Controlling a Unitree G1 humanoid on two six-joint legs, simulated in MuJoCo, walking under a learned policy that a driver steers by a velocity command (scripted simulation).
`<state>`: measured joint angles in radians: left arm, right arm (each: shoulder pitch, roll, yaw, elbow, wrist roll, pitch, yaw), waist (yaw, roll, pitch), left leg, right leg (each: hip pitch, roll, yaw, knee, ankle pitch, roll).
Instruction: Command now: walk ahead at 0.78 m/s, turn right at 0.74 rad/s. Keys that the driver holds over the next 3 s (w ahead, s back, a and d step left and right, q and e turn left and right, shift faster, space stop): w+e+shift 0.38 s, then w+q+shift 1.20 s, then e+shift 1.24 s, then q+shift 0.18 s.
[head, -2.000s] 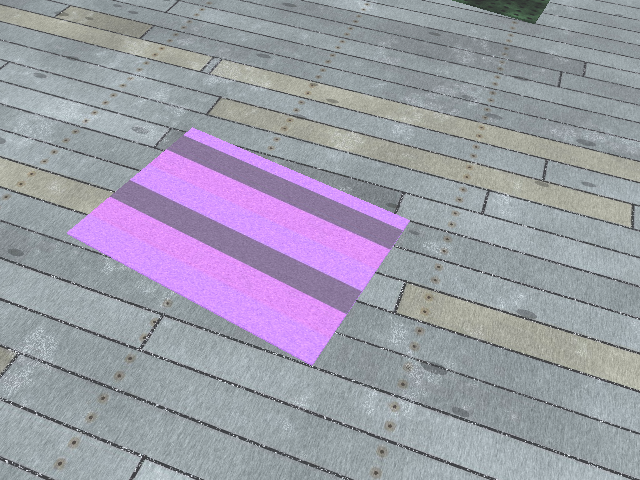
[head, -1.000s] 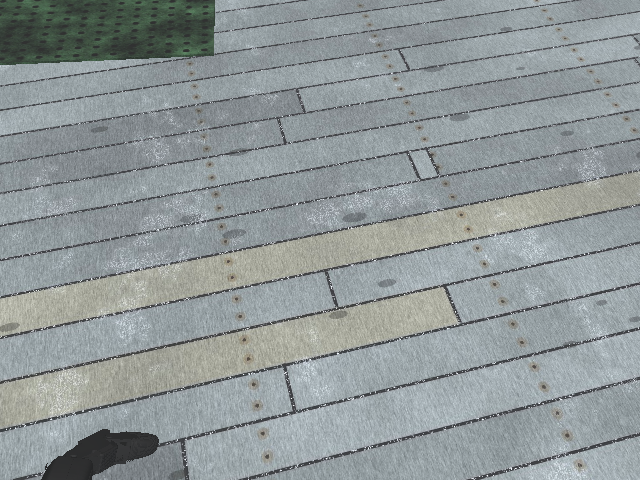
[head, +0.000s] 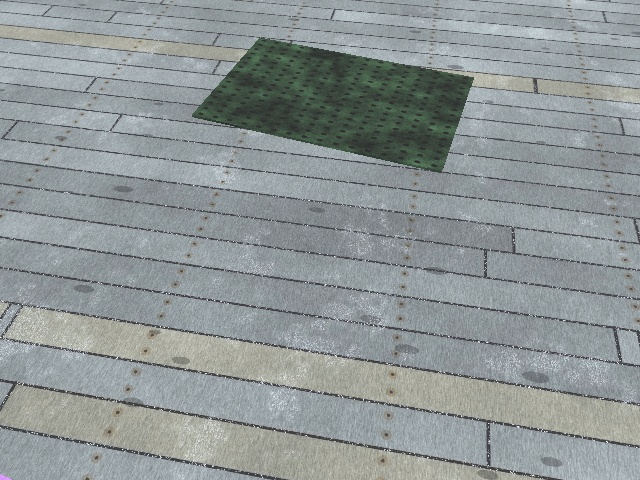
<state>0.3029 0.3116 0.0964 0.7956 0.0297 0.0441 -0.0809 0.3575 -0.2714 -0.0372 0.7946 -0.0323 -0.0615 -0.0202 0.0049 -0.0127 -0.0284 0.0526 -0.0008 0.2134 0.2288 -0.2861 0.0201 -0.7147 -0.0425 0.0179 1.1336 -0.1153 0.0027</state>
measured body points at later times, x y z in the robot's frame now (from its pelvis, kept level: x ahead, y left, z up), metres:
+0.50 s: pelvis +0.35 -0.15 -0.01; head +0.36 -0.16 +0.44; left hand +0.48 +0.10 -0.13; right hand +0.41 -0.44 -0.11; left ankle +0.49 +0.01 -0.66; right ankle +0.29 -0.15 -0.74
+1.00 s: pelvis +0.81 -0.30 -0.01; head +0.82 -0.31 +0.44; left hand +1.08 -0.14 -0.06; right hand +0.71 -0.57 -0.14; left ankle +0.76 -0.25 -0.74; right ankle +0.94 -0.52 -0.67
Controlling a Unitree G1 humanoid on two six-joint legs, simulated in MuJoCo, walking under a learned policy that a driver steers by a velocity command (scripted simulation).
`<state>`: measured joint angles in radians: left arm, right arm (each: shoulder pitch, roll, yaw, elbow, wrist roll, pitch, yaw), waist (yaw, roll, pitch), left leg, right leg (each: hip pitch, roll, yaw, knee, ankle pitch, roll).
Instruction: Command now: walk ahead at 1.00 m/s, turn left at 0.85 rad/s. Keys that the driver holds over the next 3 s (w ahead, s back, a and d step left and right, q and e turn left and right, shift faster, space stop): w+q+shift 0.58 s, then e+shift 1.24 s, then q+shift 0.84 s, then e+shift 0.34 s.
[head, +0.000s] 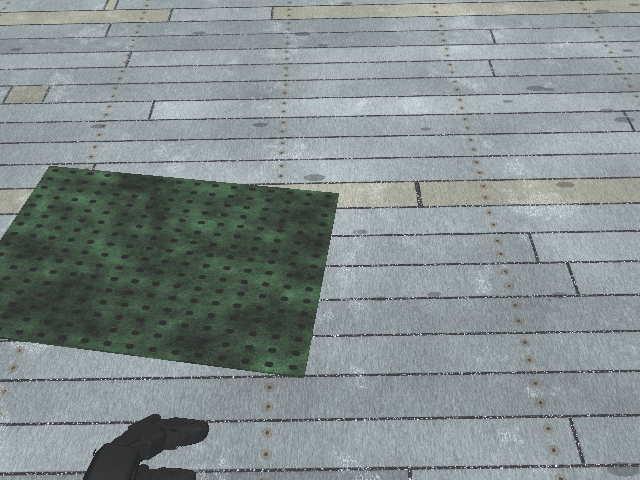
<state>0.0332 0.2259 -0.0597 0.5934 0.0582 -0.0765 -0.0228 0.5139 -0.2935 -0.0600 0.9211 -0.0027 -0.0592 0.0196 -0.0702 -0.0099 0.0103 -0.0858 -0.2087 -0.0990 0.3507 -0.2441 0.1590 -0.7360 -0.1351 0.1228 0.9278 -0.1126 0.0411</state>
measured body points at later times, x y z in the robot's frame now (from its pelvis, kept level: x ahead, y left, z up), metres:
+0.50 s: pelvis +0.46 -0.02 -0.02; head +0.49 +0.00 +0.43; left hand +0.26 +0.20 -0.14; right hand +0.82 -0.10 -0.05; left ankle +0.58 +0.13 -0.68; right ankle +0.34 -0.21 -0.74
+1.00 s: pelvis +0.79 +0.17 -0.01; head +0.83 +0.19 +0.44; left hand +0.76 +0.43 -0.14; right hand +0.97 -0.04 -0.14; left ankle +0.67 +0.12 -0.71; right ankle +0.95 +0.20 -0.72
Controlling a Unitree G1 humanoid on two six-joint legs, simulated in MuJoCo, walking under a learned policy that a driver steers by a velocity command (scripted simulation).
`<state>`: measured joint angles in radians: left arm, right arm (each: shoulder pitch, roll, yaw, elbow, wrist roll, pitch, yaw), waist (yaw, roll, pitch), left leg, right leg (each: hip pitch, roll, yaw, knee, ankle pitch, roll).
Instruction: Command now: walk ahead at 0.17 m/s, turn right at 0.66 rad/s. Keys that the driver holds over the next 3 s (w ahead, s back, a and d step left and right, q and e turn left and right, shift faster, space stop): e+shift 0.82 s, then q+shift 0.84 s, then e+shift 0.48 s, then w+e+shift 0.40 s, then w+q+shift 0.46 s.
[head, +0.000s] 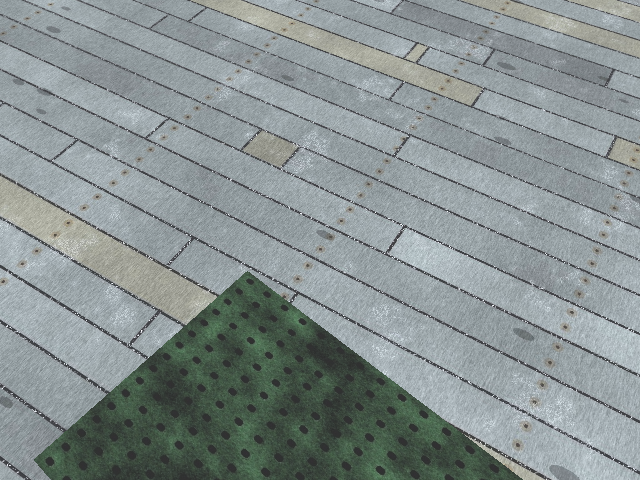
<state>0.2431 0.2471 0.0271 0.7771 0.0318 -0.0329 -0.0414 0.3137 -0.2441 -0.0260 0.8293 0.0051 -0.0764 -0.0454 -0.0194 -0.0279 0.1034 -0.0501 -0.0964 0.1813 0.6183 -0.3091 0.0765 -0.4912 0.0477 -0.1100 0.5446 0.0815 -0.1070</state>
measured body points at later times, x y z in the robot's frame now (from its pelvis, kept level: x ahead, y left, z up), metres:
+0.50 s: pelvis +0.10 +0.05 +0.01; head +0.14 +0.04 +0.46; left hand +0.33 +0.29 -0.10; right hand +0.14 -0.27 -0.09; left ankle +0.18 +0.15 -0.73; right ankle +0.15 -0.05 -0.73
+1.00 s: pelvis +0.11 +0.06 +0.01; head +0.13 +0.03 +0.45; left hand +0.43 +0.08 -0.09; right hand -0.06 -0.16 -0.12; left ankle +0.19 +0.14 -0.73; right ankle +0.03 +0.00 -0.73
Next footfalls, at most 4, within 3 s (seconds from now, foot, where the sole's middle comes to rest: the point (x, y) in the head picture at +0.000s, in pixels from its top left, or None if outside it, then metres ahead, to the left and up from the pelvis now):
0.50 left None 0.22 0.12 -0.76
0.98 right None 0.05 -0.03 -0.76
1.40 left None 0.19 0.15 -0.76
2.00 right None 0.13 -0.01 -0.76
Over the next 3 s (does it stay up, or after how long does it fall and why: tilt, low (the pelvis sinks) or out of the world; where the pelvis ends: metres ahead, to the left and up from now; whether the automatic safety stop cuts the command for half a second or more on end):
stays up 0.42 -0.25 0.01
